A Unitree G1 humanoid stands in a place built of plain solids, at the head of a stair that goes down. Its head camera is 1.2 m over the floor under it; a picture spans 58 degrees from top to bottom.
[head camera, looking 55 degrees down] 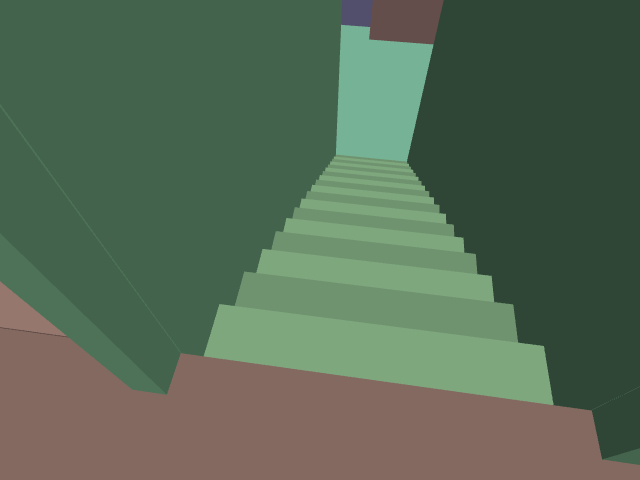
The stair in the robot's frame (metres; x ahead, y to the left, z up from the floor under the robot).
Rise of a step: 0.20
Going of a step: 0.26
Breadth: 1.13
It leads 8 degrees to the right of straight ahead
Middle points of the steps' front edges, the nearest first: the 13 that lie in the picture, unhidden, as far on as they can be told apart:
0.37 -0.16 0.00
0.62 -0.20 -0.20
0.88 -0.23 -0.40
1.14 -0.27 -0.61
1.39 -0.31 -0.81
1.65 -0.34 -1.01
1.90 -0.38 -1.22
2.16 -0.41 -1.42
2.42 -0.45 -1.62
2.67 -0.49 -1.82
2.93 -0.52 -2.03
3.19 -0.56 -2.23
3.44 -0.59 -2.43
